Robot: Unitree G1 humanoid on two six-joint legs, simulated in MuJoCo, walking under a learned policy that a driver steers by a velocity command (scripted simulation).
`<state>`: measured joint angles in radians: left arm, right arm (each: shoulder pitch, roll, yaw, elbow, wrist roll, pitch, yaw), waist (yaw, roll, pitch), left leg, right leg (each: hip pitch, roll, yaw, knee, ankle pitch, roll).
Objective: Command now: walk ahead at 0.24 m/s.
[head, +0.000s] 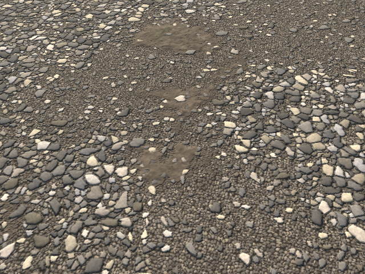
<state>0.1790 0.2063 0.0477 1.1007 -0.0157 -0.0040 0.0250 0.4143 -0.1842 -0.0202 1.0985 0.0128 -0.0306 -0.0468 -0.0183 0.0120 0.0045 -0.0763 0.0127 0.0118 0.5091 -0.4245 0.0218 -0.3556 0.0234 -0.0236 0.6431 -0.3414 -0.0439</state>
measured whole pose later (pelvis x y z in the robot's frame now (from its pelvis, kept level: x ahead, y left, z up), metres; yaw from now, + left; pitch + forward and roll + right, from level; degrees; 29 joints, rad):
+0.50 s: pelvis +0.19 -0.02 +0.01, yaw +1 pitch +1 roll -1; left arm 0.43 0.19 0.02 1.09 0.00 -0.09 0.01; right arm 0.05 -0.24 -0.06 0.89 0.03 -0.08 0.02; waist 0.08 0.03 0.01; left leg -0.67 0.11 0.00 0.67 0.01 0.02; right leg 0.10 0.05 -0.06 0.16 -0.28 -0.04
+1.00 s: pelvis +0.47 +0.04 +0.01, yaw -10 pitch +0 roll +2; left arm 0.14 0.26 0.08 0.92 -0.02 -0.04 0.00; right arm 0.33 -0.23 -0.07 1.01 -0.02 -0.11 -0.01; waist -0.05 -0.03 0.01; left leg -0.01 -0.04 0.23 0.22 -0.22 0.05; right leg -0.72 -0.13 0.08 0.88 0.02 -0.04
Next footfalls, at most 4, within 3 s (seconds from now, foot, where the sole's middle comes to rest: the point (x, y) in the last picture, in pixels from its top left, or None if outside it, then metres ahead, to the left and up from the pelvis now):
0.64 left None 0.47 0.13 -0.77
1.22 right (225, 223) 0.74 -0.14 -0.77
1.70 left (206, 155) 1.09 -0.09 -0.77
2.14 right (273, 150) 1.11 -0.41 -0.77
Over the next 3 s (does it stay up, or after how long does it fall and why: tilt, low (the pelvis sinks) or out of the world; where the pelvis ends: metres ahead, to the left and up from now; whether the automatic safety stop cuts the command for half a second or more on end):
stays up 1.49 -0.33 0.01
